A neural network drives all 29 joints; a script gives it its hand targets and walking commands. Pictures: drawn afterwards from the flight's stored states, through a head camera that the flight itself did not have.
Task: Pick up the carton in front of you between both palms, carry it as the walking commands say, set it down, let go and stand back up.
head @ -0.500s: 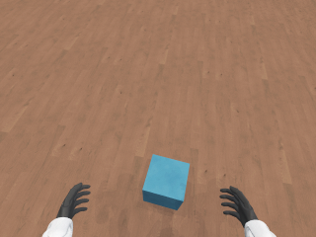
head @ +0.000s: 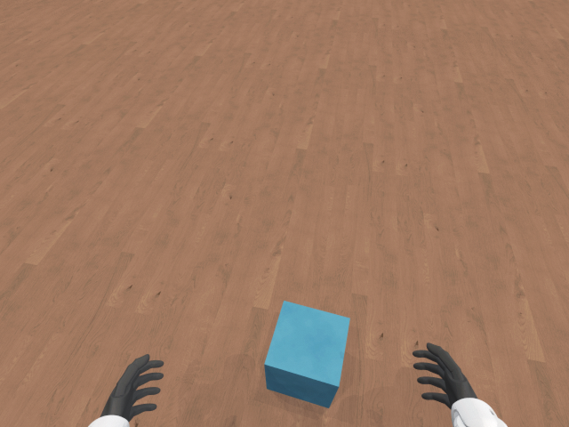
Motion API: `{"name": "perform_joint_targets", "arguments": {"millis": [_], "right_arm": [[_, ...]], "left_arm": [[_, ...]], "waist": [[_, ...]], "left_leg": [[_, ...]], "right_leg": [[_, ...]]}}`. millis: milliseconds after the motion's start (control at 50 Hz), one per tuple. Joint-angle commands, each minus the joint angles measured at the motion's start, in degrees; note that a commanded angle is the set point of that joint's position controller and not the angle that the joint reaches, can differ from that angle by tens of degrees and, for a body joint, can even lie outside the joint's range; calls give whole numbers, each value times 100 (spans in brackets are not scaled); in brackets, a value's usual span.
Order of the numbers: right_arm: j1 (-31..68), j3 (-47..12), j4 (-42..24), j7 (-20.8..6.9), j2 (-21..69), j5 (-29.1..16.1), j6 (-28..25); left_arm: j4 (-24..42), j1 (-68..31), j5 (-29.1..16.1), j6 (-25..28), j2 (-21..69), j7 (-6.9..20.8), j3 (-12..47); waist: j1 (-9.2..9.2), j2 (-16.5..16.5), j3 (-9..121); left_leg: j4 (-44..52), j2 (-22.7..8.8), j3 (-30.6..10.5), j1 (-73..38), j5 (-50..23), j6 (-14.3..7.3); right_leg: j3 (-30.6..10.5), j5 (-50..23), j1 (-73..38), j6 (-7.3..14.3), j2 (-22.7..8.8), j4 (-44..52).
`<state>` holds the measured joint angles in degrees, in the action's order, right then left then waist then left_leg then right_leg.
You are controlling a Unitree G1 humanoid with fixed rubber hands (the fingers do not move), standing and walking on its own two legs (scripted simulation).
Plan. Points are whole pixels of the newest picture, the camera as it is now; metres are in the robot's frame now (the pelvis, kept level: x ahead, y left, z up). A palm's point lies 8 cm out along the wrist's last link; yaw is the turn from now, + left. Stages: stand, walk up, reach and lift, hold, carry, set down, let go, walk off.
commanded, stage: stand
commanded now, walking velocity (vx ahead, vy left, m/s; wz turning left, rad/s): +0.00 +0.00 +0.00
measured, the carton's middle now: (306, 355) +0.43 -0.08 -0.65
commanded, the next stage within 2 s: none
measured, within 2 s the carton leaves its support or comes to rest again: neither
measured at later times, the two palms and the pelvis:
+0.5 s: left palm out of the picture +0.12 +0.27 -0.08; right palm (487, 406) +0.16 -0.30 -0.10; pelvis +0.02 -0.02 +0.00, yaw +2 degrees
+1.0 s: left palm out of the picture +0.09 +0.29 -0.08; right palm out of the picture +0.12 -0.31 -0.10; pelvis +0.00 -0.02 +0.01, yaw +2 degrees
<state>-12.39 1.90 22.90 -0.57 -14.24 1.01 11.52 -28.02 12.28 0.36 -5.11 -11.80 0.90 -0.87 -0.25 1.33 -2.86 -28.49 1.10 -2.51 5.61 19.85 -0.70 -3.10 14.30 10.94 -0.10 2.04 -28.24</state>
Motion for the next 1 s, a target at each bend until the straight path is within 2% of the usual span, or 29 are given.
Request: {"name": "perform_joint_targets", "arguments": {"millis": [0,40,60,100,240,440,620,980], "right_arm": [[403,319,131,195,-999,125,-603],[322,278,383,148,-961,165,-861],[323,265,475,127,-962,163,-946],[323,254,651,85,-1009,172,-1060],[215,189,1107,147,-1223,151,-1187],[155,106,1592,234,-1377,104,-1221],[256,48,1890,263,-1458,79,-1263],[374,-41,2478,235,-1617,61,-1311]], "left_arm": [[-242,3,302,241,-1382,-201,-462],[-374,-161,344,363,-1316,-202,-446],[-419,-246,334,413,-1271,-191,-433],[-540,-363,302,488,-1244,-138,-417],[-980,-259,206,567,-1429,-153,-440],[-1461,-329,162,562,-1611,-210,-434],[-1803,-495,135,564,-1633,-193,-426],[-2410,-698,91,570,-1762,-144,-346]], "waist": [[112,296,83],[63,-8,87],[38,-114,105],[14,-181,278],[55,-236,674],[54,-145,645],[75,-87,569],[92,-94,311]], "left_leg": [[439,-188,-192,999,-16,159],[449,-257,-369,977,543,67],[407,-276,-406,921,529,34],[326,-308,-420,767,93,0],[181,-393,-438,470,-1362,42],[226,-462,-449,315,-1954,73],[439,-516,-479,263,-1973,74],[924,-594,-559,324,-1390,25]], "right_leg": [[-143,-237,139,-48,-432,336],[-265,650,508,48,-448,524],[-305,767,598,80,-449,552],[-338,446,552,116,-476,522],[-303,-1411,-25,159,-560,215],[-314,-2071,-327,182,-652,247],[-331,-2015,-474,184,-681,395],[-396,-1218,-517,168,-718,773]]}}
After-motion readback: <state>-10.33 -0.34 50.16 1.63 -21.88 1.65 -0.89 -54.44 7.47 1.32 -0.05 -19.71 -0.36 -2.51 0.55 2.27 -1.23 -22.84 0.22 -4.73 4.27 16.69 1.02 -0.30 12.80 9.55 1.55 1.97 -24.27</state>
